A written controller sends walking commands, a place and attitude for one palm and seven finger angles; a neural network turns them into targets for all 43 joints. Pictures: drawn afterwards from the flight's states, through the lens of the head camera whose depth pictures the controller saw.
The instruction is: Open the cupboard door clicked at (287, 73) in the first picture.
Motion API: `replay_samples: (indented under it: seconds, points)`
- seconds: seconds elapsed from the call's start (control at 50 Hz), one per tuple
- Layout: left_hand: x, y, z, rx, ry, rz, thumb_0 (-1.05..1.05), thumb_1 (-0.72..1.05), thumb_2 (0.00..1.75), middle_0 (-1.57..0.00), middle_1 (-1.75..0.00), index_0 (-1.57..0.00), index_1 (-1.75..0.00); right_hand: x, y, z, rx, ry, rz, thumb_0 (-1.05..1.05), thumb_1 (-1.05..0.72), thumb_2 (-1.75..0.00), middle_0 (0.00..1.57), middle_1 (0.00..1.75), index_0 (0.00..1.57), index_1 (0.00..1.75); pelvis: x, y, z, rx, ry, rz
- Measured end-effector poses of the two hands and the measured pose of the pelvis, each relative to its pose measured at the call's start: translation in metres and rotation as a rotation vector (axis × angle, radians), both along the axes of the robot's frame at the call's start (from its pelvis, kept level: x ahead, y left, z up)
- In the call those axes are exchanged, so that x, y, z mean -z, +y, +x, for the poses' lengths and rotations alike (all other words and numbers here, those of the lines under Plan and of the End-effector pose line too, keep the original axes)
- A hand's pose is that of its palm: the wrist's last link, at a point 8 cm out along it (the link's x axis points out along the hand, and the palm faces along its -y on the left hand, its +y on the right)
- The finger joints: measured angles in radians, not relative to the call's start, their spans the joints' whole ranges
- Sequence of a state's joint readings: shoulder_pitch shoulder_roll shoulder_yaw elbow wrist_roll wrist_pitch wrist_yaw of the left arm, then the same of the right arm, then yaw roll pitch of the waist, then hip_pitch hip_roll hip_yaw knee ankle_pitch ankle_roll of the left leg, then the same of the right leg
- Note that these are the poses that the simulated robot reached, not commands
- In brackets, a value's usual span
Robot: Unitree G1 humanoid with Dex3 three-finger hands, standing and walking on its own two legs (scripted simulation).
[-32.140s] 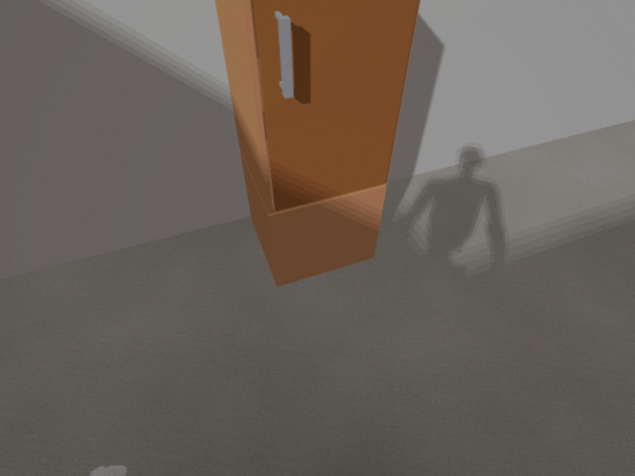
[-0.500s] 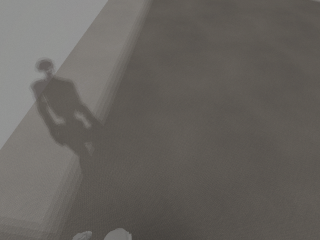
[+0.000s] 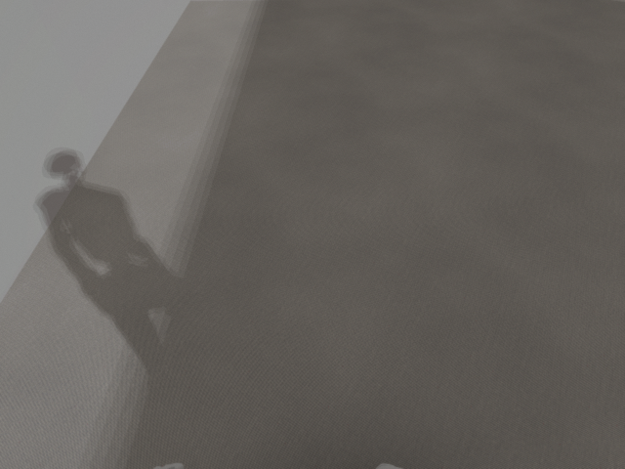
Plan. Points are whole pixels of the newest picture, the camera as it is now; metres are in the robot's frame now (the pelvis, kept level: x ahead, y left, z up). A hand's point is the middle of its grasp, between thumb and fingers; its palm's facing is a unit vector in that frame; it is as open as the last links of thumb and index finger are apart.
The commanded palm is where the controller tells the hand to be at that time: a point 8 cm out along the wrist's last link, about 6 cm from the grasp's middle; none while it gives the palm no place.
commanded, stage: turn to face it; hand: left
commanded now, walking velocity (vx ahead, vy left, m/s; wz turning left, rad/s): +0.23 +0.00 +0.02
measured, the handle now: out of the picture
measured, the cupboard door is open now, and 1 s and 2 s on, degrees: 43 43 43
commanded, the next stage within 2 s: none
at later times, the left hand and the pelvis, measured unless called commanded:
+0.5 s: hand (201, 407) +0.23 +0.20 -0.17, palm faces +0.21 -0.96 -0.18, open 7.3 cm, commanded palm none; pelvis +0.19 +0.01 +0.01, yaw +10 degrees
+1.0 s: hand (223, 413) +0.22 +0.16 -0.15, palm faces +0.49 -0.84 -0.24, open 7.4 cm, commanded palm none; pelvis +0.27 -0.04 +0.01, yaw +31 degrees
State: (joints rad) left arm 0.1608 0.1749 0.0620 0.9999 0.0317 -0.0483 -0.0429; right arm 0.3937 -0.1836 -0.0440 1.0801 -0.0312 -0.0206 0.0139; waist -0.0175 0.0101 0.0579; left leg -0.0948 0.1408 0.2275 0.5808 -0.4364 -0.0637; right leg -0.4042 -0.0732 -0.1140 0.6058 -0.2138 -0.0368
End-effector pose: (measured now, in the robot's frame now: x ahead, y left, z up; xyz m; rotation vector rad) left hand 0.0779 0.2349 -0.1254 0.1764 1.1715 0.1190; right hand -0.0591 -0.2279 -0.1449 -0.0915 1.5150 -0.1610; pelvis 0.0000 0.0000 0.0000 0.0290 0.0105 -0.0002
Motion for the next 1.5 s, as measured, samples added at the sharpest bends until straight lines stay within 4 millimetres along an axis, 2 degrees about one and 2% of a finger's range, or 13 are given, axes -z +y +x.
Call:
replay_samples:
  seconds: [0.08, 0.22, 0.34, 0.42, 0.58, 0.7, 0.8, 0.88, 1.04, 1.1, 1.3, 1.4, 1.5]
  points:
    - [-0.002, -0.014, 0.029, -0.029, 0.012, 0.005, 0.0, 0.91, 0.9, -0.2, -0.3, -0.2, -0.3, -0.002, -0.013, 0.043, 0.011, 0.027, -0.011, 0.01, -0.92, -0.9, 0.2, 0.3, 0.2, 0.3, -0.005, -0.009, 0.036, 0.001, -0.008, -0.015]
    - [-0.008, -0.012, 0.055, -0.066, 0.11, 0.012, -0.01, 0.95, 0.9, -0.2, -0.3, -0.2, -0.3, -0.023, -0.011, 0.177, -0.037, -0.147, -0.022, 0.01, -0.91, -0.9, 0.2, 0.29, 0.2, 0.3, -0.022, -0.012, 0.1, -0.042, 0.009, -0.016]
    - [0.021, -0.007, 0.076, -0.154, 0.159, -0.047, 0.0, 0.93, 0.9, -0.2, -0.3, -0.2, -0.3, -0.016, 0.001, 0.279, -0.154, -0.235, -0.051, 0.01, -0.93, -0.9, 0.2, 0.3, 0.2, 0.3, -0.003, 0.005, 0.154, -0.098, -0.016, -0.049]
    - [0.028, 0.002, 0.1, -0.192, 0.164, -0.045, 0.01, 0.92, 0.9, -0.2, -0.3, -0.2, -0.3, -0.015, 0.007, 0.322, -0.199, -0.273, -0.073, 0.0, -0.92, -0.9, 0.2, 0.3, 0.2, 0.3, 0.002, 0.009, 0.176, -0.135, -0.005, -0.038]
    - [-0.004, 0.012, 0.169, -0.247, 0.009, 0.009, 0.01, 0.91, 0.9, -0.2, -0.3, -0.2, -0.3, -0.022, -0.001, 0.374, -0.289, -0.262, -0.049, 0.0, -0.91, -0.9, 0.2, 0.3, 0.2, 0.3, -0.011, -0.005, 0.204, -0.221, 0.026, -0.045]
    - [-0.017, 0.002, 0.195, -0.286, -0.082, 0.085, 0.01, 0.91, 0.9, -0.2, -0.3, -0.2, -0.3, -0.009, -0.027, 0.417, -0.329, -0.255, -0.019, 0.0, -0.91, -0.9, 0.2, 0.3, 0.2, 0.3, -0.004, -0.035, 0.23, -0.301, 0.035, -0.026]
    - [-0.024, -0.016, 0.179, -0.361, -0.036, 0.097, 0.0, 0.91, 0.9, -0.2, -0.3, -0.2, -0.3, -0.014, -0.04, 0.462, -0.395, -0.249, -0.025, 0.01, -0.91, -0.9, 0.2, 0.3, 0.2, 0.3, -0.011, -0.045, 0.248, -0.38, 0.021, -0.005]
    - [-0.022, -0.03, 0.158, -0.43, 0.027, 0.069, 0.01, 0.91, 0.9, -0.2, -0.3, -0.2, -0.3, -0.025, -0.031, 0.5, -0.472, -0.266, -0.02, 0.01, -0.91, -0.9, 0.2, 0.3, 0.2, 0.3, -0.018, -0.048, 0.262, -0.443, 0.023, 0.02]
    - [0.009, -0.038, 0.097, -0.597, 0.14, -0.003, 0.01, 0.9, 0.9, -0.21, -0.3, -0.21, -0.3, -0.027, 0.03, 0.574, -0.678, -0.367, -0.011, 0.01, -0.91, -0.9, 0.2, 0.29, 0.2, 0.3, -0.001, -0.031, 0.276, -0.563, 0.02, -0.005]
    - [0.016, -0.031, 0.085, -0.645, 0.182, 0.0, 0.01, 0.91, 0.9, -0.2, -0.3, -0.21, -0.3, -0.03, 0.048, 0.587, -0.721, -0.407, -0.007, 0.0, -0.91, -0.9, 0.2, 0.3, 0.2, 0.3, 0.002, -0.029, 0.279, -0.596, 0.011, -0.01]
    - [-0.013, -0.017, 0.127, -0.736, 0.038, 0.071, 0.01, 0.91, 0.9, -0.2, -0.3, -0.2, -0.3, -0.023, 0.055, 0.601, -0.805, -0.316, 0.029, 0.0, -0.91, -0.9, 0.2, 0.3, 0.2, 0.3, -0.009, -0.038, 0.31, -0.709, 0.002, -0.036]
    - [-0.015, -0.033, 0.142, -0.772, -0.004, 0.117, 0.01, 0.91, 0.9, -0.2, -0.3, -0.2, -0.3, -0.004, 0.053, 0.626, -0.828, -0.282, 0.053, 0.01, -0.91, -0.9, 0.2, 0.3, 0.2, 0.3, 0.0, -0.049, 0.33, -0.779, 0.009, -0.017]
    - [-0.018, -0.06, 0.139, -0.84, 0.038, 0.065, 0.01, 0.91, 0.9, -0.2, -0.3, -0.2, -0.3, -0.015, 0.069, 0.646, -0.882, -0.264, 0.057, 0.01, -0.91, -0.9, 0.2, 0.3, 0.2, 0.3, -0.012, -0.046, 0.34, -0.851, 0.014, -0.003]
